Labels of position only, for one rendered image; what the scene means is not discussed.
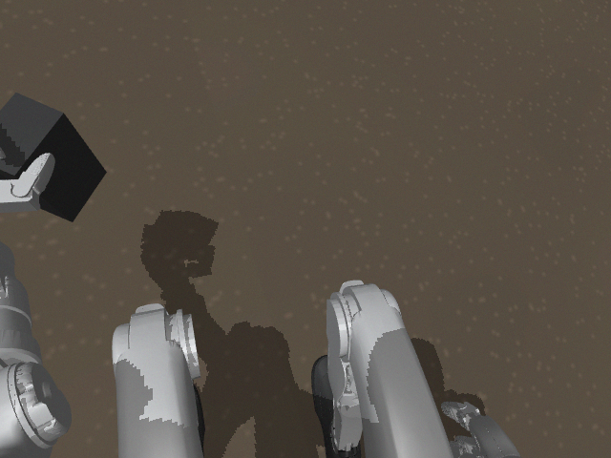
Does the left robot hand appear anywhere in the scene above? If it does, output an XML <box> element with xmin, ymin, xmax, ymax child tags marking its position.
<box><xmin>0</xmin><ymin>147</ymin><xmax>55</xmax><ymax>213</ymax></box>

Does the carton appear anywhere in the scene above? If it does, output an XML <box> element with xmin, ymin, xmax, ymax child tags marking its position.
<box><xmin>0</xmin><ymin>93</ymin><xmax>107</xmax><ymax>222</ymax></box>

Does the right robot hand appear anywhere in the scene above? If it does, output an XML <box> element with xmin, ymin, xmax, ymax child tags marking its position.
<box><xmin>441</xmin><ymin>402</ymin><xmax>521</xmax><ymax>458</ymax></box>

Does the left robot arm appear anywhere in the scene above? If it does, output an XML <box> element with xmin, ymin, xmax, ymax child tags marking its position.
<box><xmin>0</xmin><ymin>241</ymin><xmax>72</xmax><ymax>458</ymax></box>

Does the right robot foot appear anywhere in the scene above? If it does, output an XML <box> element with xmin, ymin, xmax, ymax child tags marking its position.
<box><xmin>311</xmin><ymin>355</ymin><xmax>361</xmax><ymax>458</ymax></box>

